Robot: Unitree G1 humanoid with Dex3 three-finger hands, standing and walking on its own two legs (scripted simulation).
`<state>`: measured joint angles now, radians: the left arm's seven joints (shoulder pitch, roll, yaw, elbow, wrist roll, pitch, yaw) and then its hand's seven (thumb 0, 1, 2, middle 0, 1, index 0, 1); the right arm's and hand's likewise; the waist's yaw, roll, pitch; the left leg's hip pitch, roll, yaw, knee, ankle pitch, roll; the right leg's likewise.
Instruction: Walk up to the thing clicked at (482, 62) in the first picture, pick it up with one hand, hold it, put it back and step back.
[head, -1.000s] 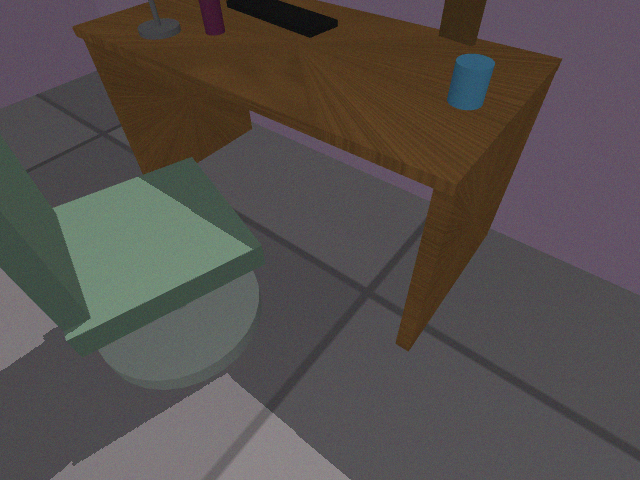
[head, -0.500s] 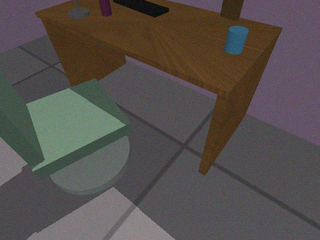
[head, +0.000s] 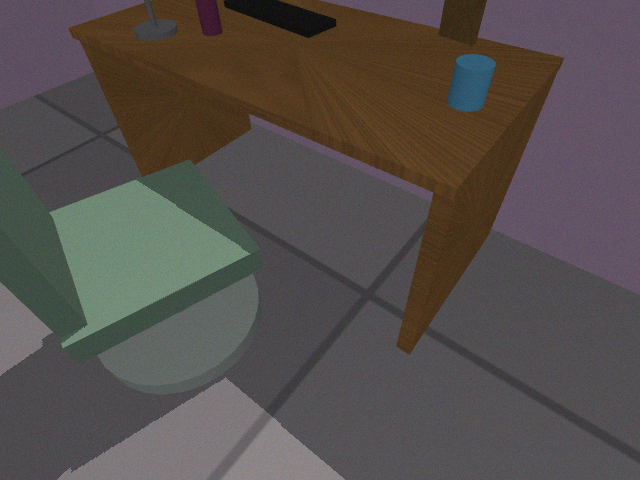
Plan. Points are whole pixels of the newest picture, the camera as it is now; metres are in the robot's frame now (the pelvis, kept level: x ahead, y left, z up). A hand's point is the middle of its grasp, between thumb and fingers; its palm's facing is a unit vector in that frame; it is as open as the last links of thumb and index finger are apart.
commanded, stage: stand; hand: right
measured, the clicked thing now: (474, 81) +0.99 -0.34 +0.01
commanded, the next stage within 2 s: walk up in 0.12 s
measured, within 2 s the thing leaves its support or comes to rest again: neither
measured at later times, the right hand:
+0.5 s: hand out of the picture +0.10 -0.47 -0.15, palm faces -0.24 +0.76 -0.60, open 7.4 cm
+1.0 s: hand out of the picture +0.38 -0.51 -0.13, palm faces -0.45 +0.65 -0.62, open 7.4 cm
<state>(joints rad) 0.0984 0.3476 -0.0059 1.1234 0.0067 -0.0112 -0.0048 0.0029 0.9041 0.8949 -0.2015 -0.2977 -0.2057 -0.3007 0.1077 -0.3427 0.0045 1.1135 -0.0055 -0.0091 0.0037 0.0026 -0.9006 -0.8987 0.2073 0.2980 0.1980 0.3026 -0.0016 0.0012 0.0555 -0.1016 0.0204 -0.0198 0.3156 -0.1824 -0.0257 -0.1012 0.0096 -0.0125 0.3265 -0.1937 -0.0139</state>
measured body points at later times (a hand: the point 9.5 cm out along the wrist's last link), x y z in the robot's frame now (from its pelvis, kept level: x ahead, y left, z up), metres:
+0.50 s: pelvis +0.05 -0.14 -0.05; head +0.08 -0.11 +0.40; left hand +0.13 +0.23 -0.13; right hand +0.12 -0.51 -0.12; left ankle -0.01 +0.12 -0.74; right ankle +0.14 -0.28 -0.75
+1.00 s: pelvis +0.18 -0.26 -0.04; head +0.17 -0.20 +0.41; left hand +0.06 +0.06 -0.17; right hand +0.40 -0.54 -0.09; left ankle +0.15 -0.10 -0.75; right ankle +0.31 -0.41 -0.69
